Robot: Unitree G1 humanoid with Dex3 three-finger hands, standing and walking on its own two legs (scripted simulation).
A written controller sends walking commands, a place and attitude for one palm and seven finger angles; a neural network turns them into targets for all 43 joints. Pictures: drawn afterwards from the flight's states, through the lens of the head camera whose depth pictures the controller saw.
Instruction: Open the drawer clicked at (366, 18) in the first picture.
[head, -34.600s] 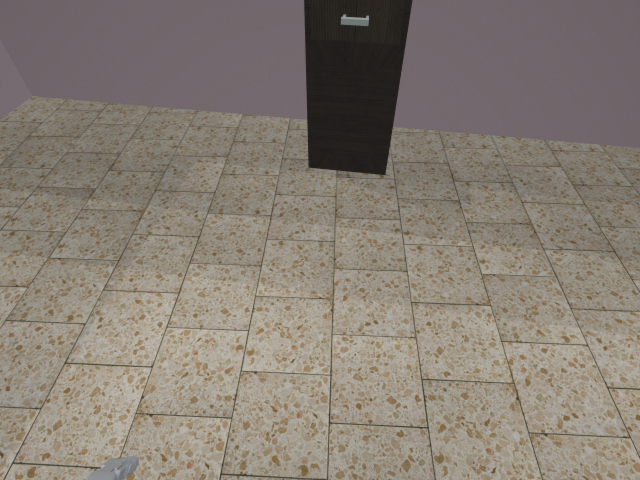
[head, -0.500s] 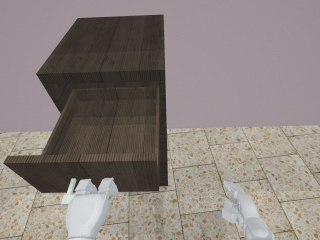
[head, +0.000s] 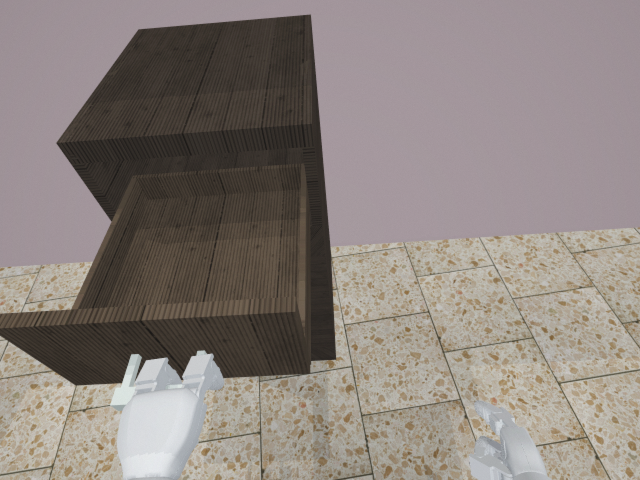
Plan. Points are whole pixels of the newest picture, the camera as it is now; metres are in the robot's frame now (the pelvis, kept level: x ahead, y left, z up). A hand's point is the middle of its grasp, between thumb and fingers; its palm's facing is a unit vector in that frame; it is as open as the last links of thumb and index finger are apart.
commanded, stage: open the thumb to release the handle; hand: left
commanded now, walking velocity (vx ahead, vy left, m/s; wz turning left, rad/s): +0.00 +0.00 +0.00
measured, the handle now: (163, 379) +0.23 +0.23 +0.01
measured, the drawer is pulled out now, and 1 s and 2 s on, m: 0.30 0.30 0.30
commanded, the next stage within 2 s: lift the hand off the handle in 0.54 s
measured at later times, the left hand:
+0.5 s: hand (187, 431) +0.18 +0.19 -0.01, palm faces +0.01 -0.13 -0.99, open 11.0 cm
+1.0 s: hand (191, 418) +0.20 +0.19 -0.02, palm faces +0.02 -0.12 -0.99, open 13.6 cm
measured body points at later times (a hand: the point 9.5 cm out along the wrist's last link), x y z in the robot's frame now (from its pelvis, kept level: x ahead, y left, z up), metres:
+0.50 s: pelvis -0.01 +0.01 +0.01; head +0.00 -0.02 +0.46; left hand +0.18 +0.19 +0.04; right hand +0.21 -0.19 -0.09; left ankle +0.00 +0.14 -0.70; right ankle +0.00 -0.09 -0.70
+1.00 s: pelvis -0.02 +0.01 +0.00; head +0.00 -0.02 +0.45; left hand +0.19 +0.19 +0.04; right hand +0.20 -0.19 -0.10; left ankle +0.00 +0.14 -0.70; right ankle +0.00 -0.09 -0.70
